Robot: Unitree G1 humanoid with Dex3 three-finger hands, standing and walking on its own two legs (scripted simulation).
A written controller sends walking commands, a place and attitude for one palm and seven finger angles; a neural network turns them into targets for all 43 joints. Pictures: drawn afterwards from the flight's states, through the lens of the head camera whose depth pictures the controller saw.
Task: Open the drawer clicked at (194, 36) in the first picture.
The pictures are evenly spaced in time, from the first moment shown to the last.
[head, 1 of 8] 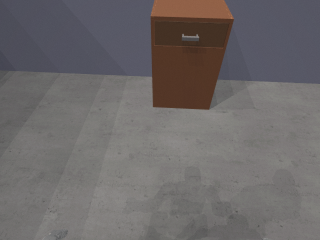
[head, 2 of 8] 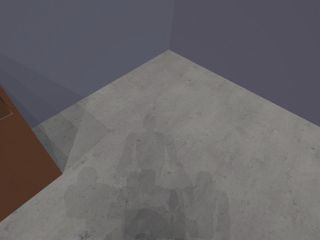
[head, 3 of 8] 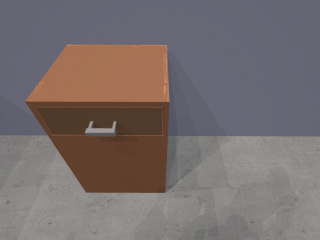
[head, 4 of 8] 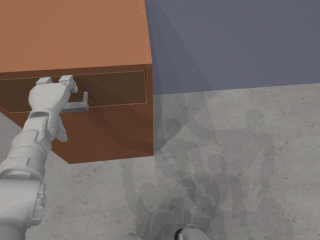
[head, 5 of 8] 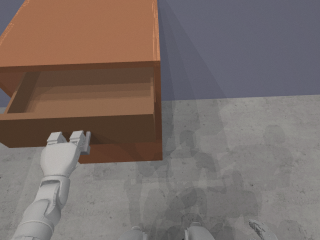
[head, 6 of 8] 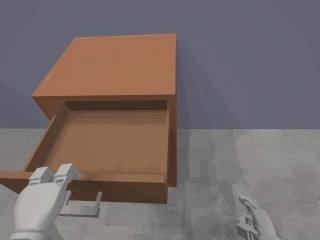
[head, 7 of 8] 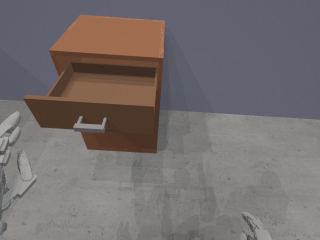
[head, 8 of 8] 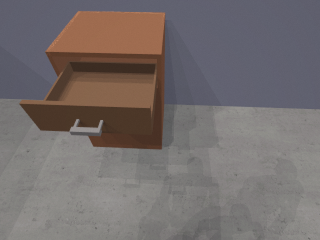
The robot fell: no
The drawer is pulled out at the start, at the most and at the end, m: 0.00 0.30 0.30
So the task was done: yes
